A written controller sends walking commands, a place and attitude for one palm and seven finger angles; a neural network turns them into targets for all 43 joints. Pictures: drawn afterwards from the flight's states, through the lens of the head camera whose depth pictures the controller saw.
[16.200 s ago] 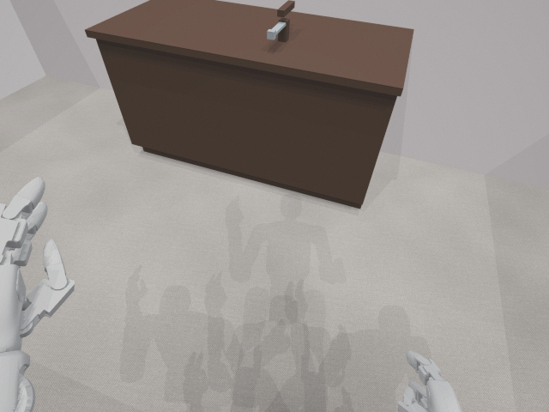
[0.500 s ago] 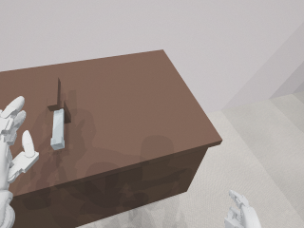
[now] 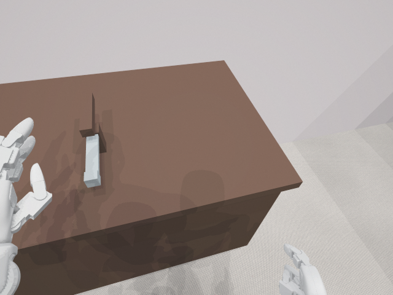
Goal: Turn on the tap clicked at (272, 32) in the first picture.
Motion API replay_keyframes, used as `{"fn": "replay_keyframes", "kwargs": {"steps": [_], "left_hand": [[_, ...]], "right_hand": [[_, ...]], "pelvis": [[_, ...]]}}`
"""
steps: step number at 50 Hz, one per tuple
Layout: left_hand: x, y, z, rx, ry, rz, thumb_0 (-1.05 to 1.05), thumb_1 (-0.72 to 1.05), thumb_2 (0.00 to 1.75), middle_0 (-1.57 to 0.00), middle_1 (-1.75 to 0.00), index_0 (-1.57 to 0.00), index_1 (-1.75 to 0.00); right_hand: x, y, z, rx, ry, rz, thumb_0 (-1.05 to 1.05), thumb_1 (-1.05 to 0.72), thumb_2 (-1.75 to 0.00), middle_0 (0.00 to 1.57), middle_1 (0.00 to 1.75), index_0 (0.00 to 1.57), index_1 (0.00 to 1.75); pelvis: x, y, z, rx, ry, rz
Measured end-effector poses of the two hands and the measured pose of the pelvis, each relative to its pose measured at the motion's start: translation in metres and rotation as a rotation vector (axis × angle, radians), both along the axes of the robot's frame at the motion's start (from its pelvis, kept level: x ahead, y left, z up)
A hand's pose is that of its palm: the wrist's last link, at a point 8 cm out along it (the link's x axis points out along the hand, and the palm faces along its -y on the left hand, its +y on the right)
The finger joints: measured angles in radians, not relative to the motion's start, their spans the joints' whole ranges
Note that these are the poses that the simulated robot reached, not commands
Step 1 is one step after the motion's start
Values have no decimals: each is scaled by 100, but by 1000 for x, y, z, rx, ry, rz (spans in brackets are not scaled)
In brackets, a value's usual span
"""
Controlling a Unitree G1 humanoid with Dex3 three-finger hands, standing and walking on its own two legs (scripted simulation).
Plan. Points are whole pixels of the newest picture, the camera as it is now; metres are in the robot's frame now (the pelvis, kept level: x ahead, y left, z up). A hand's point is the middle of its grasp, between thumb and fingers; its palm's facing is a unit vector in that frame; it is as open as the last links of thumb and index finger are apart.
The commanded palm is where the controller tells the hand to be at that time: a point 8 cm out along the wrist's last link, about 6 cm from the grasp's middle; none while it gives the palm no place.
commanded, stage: come to a stop and stand still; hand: left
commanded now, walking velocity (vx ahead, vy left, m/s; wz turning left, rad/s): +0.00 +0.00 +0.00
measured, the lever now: (92, 178) +0.34 +0.27 +0.01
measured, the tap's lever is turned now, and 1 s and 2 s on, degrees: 0 0 0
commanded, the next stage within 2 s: look again from close up in 0.08 s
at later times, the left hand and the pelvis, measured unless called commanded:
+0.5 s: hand (58, 203) +0.21 +0.24 +0.14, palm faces +0.24 -0.86 -0.45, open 7.4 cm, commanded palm +0.16 +0.28 +0.17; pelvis -0.01 +0.01 -0.01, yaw -2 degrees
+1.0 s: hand (58, 192) +0.22 +0.23 +0.16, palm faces +0.30 -0.87 -0.40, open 7.4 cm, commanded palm +0.16 +0.27 +0.17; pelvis -0.01 -0.01 +0.00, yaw -2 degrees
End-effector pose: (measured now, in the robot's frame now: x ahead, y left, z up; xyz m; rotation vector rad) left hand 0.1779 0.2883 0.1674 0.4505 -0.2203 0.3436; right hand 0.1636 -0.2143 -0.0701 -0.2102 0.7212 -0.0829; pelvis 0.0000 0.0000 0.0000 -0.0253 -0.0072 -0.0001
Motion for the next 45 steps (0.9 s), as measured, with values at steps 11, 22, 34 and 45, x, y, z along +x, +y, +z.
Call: {"fn": "replay_keyframes", "kwargs": {"steps": [11, 22, 34, 45], "left_hand": [[8, 17, 22, 166, -60, -6, 2, 88, 90, -22, -30, -21, -30], [9, -7, 8, 87, -15, -117, 1, 89, 90, -21, -30, -20, -30], [-1, 14, 7, 44, -94, -34, 2, 88, 90, -22, -30, -21, -30], [13, -1, 4, 27, -76, -82, 1, 89, 90, -21, -30, -21, -30]], "right_hand": [[-2, 2, -3, -28, 9, 43, 1, -91, -90, 20, 30, 20, 30], [-17, -3, -6, 57, -37, -33, 1, -91, -90, 20, 30, 20, 30], [-24, 0, -3, -24, 10, 7, 1, -91, -90, 20, 30, 20, 30], [-3, 8, 9, 23, -54, 22, 1, -91, -90, 20, 30, 20, 30]], "pelvis": [[-5, 1, -3, -7, 9, 11], [-13, 10, -6, 7, -8, -50], [-12, 9, -5, -8, -13, -28], [-9, 1, -3, -3, 0, -32]]}}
